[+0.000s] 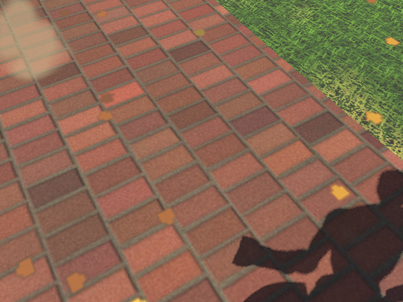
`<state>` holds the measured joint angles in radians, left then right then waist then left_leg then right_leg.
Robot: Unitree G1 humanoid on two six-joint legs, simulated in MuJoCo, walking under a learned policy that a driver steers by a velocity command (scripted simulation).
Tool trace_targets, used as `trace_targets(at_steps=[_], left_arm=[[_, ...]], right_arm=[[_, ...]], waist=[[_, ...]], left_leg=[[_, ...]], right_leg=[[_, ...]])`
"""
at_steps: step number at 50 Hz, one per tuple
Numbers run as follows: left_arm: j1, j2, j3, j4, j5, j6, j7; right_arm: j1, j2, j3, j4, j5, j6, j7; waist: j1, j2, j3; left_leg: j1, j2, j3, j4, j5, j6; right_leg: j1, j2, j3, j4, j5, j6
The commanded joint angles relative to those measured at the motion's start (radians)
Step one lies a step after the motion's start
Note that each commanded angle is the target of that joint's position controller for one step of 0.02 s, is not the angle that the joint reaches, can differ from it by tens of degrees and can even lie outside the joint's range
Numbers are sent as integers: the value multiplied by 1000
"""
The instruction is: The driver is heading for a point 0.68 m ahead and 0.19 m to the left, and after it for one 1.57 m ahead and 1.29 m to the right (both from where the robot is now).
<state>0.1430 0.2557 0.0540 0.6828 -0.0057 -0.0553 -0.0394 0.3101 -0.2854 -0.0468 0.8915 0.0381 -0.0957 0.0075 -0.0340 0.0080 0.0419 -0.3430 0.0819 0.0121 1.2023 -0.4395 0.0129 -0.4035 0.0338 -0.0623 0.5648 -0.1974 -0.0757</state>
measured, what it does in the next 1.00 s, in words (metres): walks ahead, turning left: left foot, then right foot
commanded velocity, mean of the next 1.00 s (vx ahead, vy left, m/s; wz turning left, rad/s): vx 0.50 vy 0.00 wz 0.35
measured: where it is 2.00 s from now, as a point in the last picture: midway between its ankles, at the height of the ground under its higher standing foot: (142, 161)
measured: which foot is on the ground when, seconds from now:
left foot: up 0.00-0.44, down 0.46-0.94, up 0.96-1.00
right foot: down 0.00-0.44, up 0.46-0.92, down 0.94-1.00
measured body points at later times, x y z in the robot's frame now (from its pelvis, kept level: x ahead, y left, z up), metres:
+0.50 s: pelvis +0.27 +0.07 -0.02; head +0.31 +0.08 +0.43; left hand +0.25 +0.35 -0.14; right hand +0.51 -0.14 -0.11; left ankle +0.35 +0.16 -0.73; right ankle +0.09 -0.08 -0.67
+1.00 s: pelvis +0.56 +0.12 +0.00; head +0.59 +0.13 +0.45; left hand +0.64 +0.43 -0.08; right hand +0.74 -0.11 -0.12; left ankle +0.37 +0.16 -0.68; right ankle +0.69 +0.07 -0.73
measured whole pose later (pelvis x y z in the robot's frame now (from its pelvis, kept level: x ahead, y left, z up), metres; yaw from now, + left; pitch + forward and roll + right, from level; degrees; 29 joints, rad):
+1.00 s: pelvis +0.56 +0.12 +0.00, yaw +25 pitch +3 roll -1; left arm 0.11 0.27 0.05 0.71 0.00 -0.12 -0.04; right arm 0.34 -0.29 -0.06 0.76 0.01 -0.05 -0.01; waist -0.04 0.02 0.00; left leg -0.19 -0.08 -0.14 0.89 -0.49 0.05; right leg -0.45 0.05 -0.01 0.54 -0.15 -0.05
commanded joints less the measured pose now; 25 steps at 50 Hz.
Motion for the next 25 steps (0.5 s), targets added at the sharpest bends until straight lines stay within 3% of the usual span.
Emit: trace_targets(at_steps=[1,4,8,12,17,20,21,22,23,24,25], left_arm=[[82,87,31,-18,10,-28,3],[77,97,39,18,17,-59,5],[114,105,43,61,24,-65,27],[132,126,45,87,17,-61,42],[197,152,55,135,0,-26,54],[163,193,63,127,-5,-3,67],[151,207,65,122,-6,5,73],[128,214,64,117,-11,9,77],[131,196,54,101,-4,0,79],[246,23,2,56,31,-31,56],[159,97,7,40,-7,-78,36]], right_arm=[[-22,-117,-31,-73,-6,-6,-5],[12,-68,-29,-60,-5,34,-10],[-70,-54,-31,-88,-12,35,-11],[-187,-24,-17,-126,-19,27,13],[-305,-14,-7,-209,-18,26,48],[-256,-49,-25,-236,-15,32,62],[-174,-79,-41,-225,-13,36,61],[-29,-128,-69,-195,-12,37,53],[124,-210,-102,-165,-16,46,31],[110,-307,-115,-170,-14,39,23],[156,-237,-94,-189,-23,29,24]], waist=[[39,-71,-116],[6,-59,-71],[28,-58,-19],[74,-50,22],[112,-44,60],[55,-97,-14],[6,-115,-66],[-79,-102,-142],[-149,-13,-233],[-14,254,-312],[-87,159,-451]], left_leg=[[-292,89,-94,18,141,14],[-272,80,-110,-35,224,-5],[-378,45,-147,-213,422,-16],[-363,25,-73,-438,576,-1],[-444,6,-2,-554,455,41],[-288,-76,91,-562,304,94],[-173,-116,114,-559,259,118],[42,-154,112,-624,305,155],[343,-69,-62,-674,332,210],[696,198,-618,-725,271,402],[786,260,-864,-872,169,453]], right_leg=[[315,-279,291,-320,229,-171],[232,-269,177,-401,303,-166],[276,-248,49,-428,351,-128],[322,-246,-40,-452,325,-90],[518,-312,-84,-371,459,-78],[551,-315,-128,-203,891,-43],[538,-307,-139,-77,1021,-31],[463,-276,-156,120,1010,-5],[238,-227,-156,416,723,38],[-233,-7,-63,784,-327,102],[-363,19,167,902,-397,85]])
